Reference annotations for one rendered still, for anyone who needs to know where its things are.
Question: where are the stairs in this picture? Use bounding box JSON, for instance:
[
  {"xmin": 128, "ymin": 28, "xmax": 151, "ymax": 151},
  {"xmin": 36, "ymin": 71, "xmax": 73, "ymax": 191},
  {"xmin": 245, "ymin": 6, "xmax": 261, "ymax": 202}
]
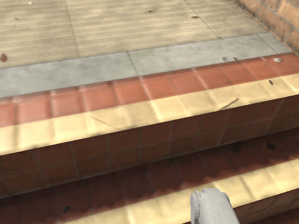
[{"xmin": 0, "ymin": 94, "xmax": 299, "ymax": 224}]

